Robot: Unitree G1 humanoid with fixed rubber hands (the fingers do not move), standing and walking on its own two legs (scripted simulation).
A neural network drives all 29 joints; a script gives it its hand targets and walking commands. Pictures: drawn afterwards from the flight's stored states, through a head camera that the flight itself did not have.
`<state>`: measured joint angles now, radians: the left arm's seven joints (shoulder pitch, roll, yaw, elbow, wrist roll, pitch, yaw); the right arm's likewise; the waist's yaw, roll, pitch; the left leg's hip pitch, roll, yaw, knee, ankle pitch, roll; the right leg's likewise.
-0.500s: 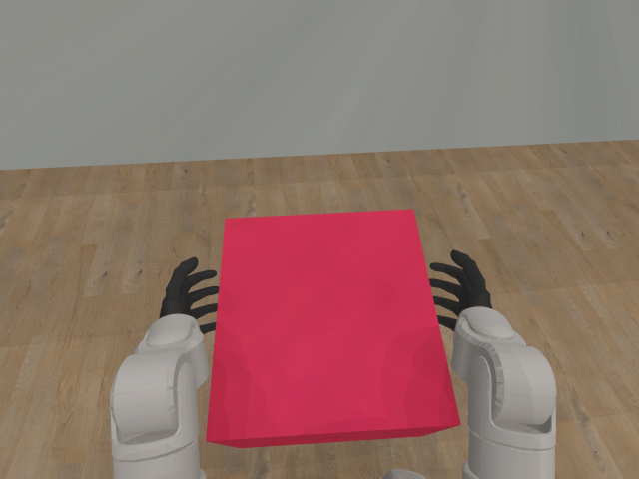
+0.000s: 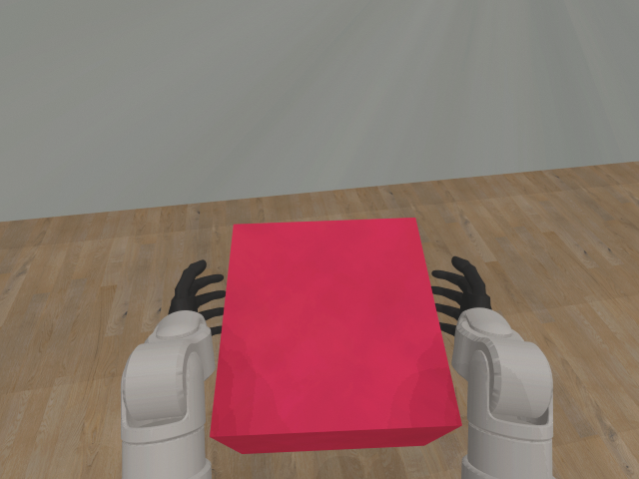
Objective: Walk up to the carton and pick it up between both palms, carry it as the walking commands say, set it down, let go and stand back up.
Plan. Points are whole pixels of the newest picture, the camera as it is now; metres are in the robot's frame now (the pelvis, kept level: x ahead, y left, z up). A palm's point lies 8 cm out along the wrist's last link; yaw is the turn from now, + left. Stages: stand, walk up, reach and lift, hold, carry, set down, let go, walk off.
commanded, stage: carry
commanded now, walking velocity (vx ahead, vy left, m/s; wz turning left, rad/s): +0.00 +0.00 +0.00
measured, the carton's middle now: (329, 335) +0.29 +0.00 +0.03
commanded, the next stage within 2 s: none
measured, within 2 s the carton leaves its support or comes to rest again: neither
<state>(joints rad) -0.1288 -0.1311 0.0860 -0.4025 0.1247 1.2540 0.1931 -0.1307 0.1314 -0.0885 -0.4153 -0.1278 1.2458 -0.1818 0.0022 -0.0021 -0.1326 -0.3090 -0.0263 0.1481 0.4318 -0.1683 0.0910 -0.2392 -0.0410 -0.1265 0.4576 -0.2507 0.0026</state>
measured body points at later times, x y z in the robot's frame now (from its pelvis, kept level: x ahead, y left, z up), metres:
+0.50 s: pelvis +0.00 +0.00 +0.00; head -0.03 +0.01 +0.45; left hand +0.27 +0.16 +0.10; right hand +0.27 -0.16 +0.10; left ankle +0.04 +0.06 -0.74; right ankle -0.01 -0.12 -0.74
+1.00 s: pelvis +0.02 -0.02 +0.00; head +0.00 -0.02 +0.45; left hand +0.29 +0.14 +0.08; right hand +0.30 -0.18 +0.08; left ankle +0.04 +0.06 -0.74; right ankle -0.01 -0.12 -0.74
